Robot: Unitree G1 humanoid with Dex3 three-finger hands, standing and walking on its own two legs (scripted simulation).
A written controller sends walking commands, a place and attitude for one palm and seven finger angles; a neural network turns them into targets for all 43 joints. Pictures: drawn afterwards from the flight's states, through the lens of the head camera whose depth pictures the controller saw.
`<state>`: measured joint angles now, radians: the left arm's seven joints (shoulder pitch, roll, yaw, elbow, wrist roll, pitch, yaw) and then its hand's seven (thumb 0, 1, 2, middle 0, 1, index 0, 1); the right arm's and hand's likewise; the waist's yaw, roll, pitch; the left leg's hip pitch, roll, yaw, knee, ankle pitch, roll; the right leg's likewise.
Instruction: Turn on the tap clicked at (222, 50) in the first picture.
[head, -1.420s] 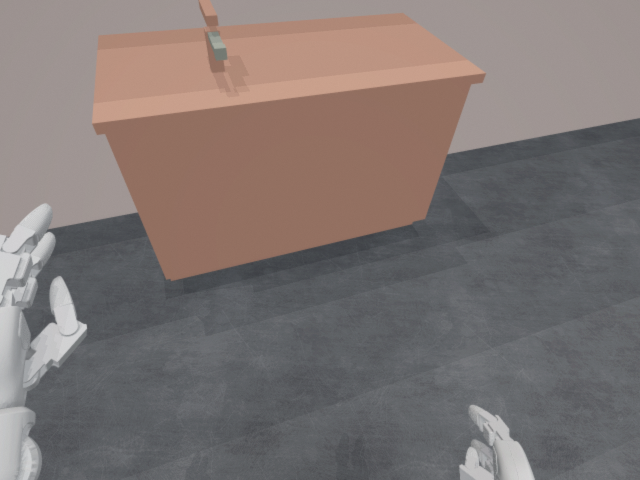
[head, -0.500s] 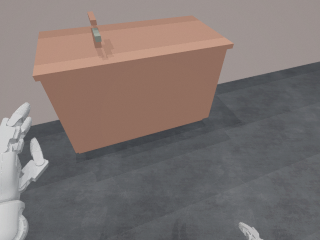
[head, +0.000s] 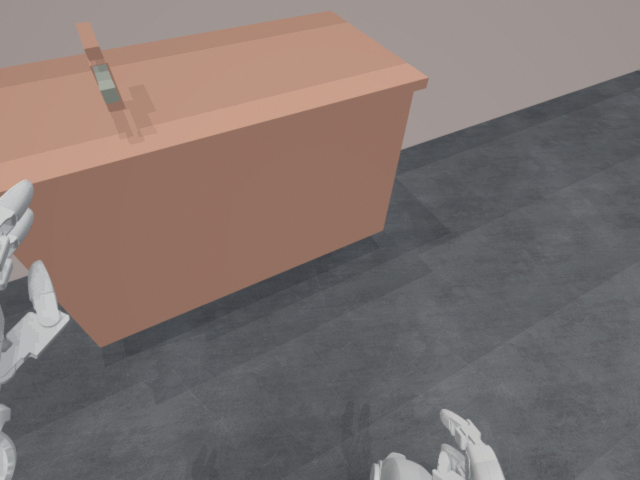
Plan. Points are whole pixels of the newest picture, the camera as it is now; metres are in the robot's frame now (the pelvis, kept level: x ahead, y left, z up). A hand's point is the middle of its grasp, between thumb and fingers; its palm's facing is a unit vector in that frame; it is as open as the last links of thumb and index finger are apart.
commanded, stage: turn to face it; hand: left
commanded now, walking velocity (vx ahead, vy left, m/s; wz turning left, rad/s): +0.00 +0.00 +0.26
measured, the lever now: (109, 93) +0.76 +0.46 +0.07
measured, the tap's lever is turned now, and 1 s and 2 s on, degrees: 0 0 0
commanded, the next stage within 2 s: take the last steps up to it in 0.50 s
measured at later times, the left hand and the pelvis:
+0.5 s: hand (158, 257) +0.28 +0.18 +0.18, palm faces +0.47 -0.75 -0.47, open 7.4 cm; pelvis +0.09 -0.07 -0.01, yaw +3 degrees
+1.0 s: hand (93, 309) +0.24 +0.23 +0.15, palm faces +0.59 -0.70 -0.41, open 7.4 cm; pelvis +0.08 -0.05 -0.01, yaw +10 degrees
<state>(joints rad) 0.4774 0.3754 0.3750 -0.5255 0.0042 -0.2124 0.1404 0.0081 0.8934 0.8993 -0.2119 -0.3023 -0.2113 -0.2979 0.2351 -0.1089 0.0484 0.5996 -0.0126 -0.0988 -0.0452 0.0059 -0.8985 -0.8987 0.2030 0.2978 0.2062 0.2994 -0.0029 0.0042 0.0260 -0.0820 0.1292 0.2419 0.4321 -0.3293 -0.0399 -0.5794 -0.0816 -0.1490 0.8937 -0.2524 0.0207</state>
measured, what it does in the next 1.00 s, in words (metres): steps on the spot: right foot, then left foot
